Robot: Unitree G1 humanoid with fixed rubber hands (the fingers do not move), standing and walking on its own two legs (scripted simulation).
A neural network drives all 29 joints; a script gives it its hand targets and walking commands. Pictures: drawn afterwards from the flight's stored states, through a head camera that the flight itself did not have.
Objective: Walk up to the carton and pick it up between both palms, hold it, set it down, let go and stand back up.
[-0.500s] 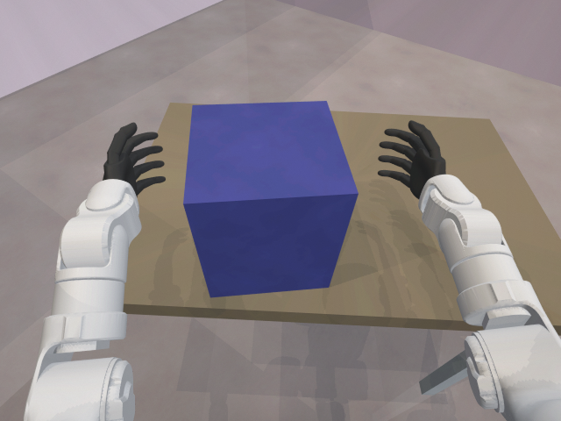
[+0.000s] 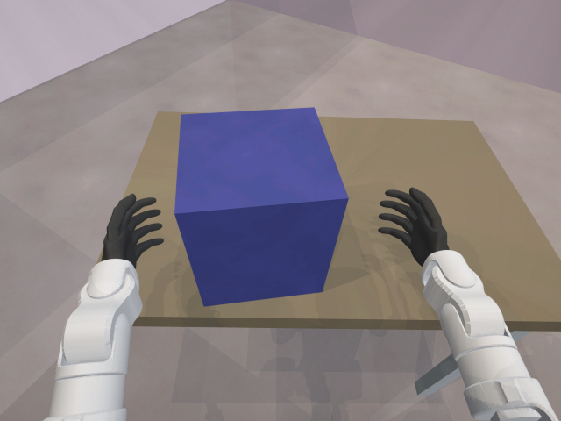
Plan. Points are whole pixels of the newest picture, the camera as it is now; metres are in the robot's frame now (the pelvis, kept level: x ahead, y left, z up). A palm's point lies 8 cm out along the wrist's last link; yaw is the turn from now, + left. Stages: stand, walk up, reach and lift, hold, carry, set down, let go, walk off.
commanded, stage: set down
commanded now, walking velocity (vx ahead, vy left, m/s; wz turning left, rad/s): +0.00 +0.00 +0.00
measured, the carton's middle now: (257, 210) +0.43 +0.05 +0.04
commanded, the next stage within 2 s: let go in 1.76 s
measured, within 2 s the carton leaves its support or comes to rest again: neither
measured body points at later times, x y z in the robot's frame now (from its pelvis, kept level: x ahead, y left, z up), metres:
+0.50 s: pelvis +0.01 +0.00 +0.00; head +0.02 +0.01 +0.45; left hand +0.25 +0.22 +0.03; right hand +0.27 -0.20 +0.03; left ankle +0.01 +0.13 -0.75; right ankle +0.01 -0.08 -0.75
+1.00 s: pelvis +0.02 +0.01 +0.00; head +0.02 +0.03 +0.45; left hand +0.22 +0.23 -0.02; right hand +0.24 -0.20 -0.02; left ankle +0.01 +0.13 -0.75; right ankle +0.01 -0.08 -0.75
